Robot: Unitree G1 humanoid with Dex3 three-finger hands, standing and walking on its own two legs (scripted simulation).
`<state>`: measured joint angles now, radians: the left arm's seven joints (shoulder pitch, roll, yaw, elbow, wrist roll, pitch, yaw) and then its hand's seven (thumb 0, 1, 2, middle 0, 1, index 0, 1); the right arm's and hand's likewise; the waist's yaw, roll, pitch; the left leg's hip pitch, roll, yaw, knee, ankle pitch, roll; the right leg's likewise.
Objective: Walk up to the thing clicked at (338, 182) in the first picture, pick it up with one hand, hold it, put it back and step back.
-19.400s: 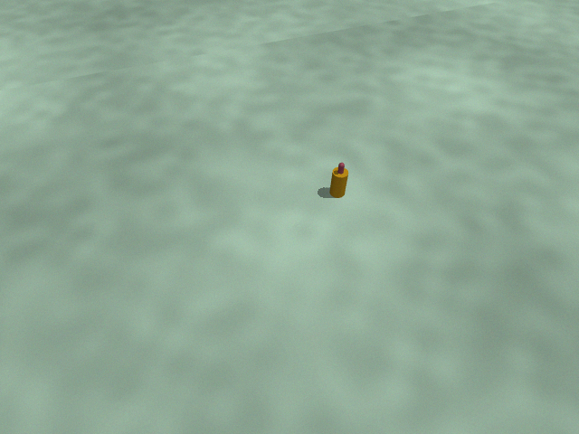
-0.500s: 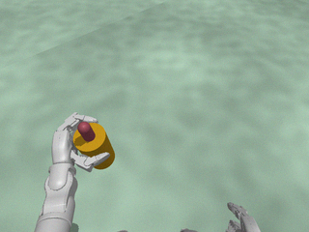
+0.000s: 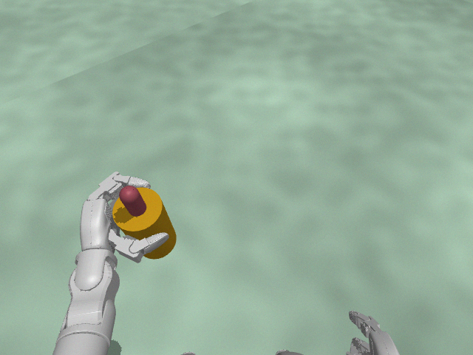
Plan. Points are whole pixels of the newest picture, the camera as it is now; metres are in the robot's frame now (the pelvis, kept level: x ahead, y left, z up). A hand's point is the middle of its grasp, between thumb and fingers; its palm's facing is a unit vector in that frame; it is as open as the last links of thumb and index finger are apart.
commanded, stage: hold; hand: left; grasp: from the side
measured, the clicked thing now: (144, 219) +0.33 +0.16 +0.05
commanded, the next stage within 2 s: crouch in 0.36 s
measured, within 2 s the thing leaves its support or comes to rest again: neither
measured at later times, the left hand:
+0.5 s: hand (139, 217) +0.33 +0.16 +0.05, palm faces +0.11 -0.99 -0.01, open 10.7 cm
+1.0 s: hand (149, 243) +0.35 +0.18 -0.10, palm faces +0.17 -0.99 -0.01, open 10.7 cm
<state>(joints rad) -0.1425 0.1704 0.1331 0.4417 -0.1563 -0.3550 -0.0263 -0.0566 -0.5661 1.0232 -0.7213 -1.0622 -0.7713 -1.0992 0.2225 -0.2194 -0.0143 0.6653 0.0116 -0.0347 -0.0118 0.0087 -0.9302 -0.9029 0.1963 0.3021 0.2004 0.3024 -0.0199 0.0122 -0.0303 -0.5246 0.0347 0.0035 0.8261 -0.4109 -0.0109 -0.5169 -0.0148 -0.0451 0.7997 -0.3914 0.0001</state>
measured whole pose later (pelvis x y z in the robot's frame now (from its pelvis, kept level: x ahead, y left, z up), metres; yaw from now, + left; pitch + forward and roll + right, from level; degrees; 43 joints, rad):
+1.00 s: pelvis -0.02 +0.00 -0.09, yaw +0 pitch +23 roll -2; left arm -0.34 0.21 0.25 0.81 -0.14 -0.67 -0.04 -0.05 -0.58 1.03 -0.74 -1.04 -0.79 -1.08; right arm 0.19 -0.25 -0.03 0.67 -0.03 -0.05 0.05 0.01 -0.90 -0.90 0.20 0.30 0.20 0.30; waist -0.06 -0.01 -0.15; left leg -1.15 0.04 -0.02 1.33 -0.57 -0.02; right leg -1.14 -0.02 -0.05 1.30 -0.55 -0.01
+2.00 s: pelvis -0.10 +0.01 -0.41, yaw -6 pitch +29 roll -7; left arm -0.74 0.52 0.52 1.20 -0.08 -0.80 -0.15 -0.05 -0.56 1.03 -0.72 -1.06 -0.77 -1.10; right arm 0.08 -0.29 0.12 0.71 -0.15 0.00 0.11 0.00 -0.92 -0.91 0.20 0.30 0.20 0.30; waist -0.18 -0.05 -0.01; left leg -2.24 0.03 -0.13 2.42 -0.69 0.00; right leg -2.18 -0.03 -0.11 2.32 -0.64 0.00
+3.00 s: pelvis -0.10 +0.02 -0.44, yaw -12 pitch +20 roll -13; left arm -0.72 0.73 0.58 1.35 -0.09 -0.95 -0.11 -0.05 -0.56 1.03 -0.73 -1.05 -0.77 -1.08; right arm -0.06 -0.36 0.35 0.62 -0.27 0.03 0.14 0.00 -0.93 -0.90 0.20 0.30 0.20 0.30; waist -0.26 -0.17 0.20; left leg -2.27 0.03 -0.25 2.60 -0.72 0.00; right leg -2.16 0.00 -0.20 2.40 -0.62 0.02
